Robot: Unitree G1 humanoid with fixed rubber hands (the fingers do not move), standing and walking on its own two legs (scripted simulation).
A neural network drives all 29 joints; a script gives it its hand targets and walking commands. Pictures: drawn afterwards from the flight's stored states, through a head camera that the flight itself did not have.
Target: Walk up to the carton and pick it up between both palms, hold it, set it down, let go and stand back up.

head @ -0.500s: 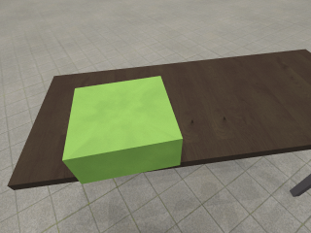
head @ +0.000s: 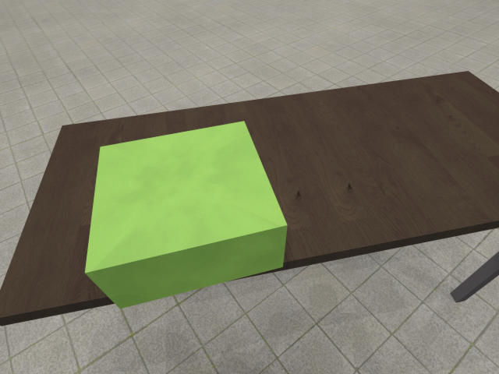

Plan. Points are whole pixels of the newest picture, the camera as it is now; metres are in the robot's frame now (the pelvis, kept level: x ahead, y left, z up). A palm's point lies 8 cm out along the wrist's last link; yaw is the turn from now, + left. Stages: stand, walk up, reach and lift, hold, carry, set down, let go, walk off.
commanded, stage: walk up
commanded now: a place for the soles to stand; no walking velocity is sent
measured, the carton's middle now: (188, 205) +0.44 +0.15 +0.00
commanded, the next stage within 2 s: none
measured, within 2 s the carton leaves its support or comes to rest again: neither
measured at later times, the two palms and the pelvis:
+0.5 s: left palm out of the picture +0.04 +0.33 -0.11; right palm out of the picture +0.01 -0.24 -0.12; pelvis -0.05 +0.05 -0.01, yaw +0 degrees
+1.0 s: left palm out of the picture +0.07 +0.29 -0.11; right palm out of the picture -0.07 -0.21 -0.12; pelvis -0.05 +0.05 +0.00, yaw +3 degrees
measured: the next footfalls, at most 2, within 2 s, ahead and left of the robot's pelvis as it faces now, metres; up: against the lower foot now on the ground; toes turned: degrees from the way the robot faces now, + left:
left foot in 0.50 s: -0.03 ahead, +0.20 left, +0.00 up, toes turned -1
right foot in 0.92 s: +0.05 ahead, -0.09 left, +0.00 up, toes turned +19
